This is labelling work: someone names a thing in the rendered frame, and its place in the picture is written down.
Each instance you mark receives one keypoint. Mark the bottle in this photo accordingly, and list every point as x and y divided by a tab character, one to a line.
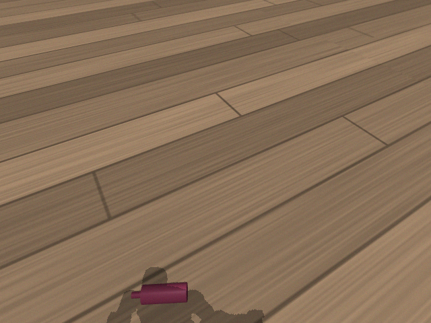
162	293

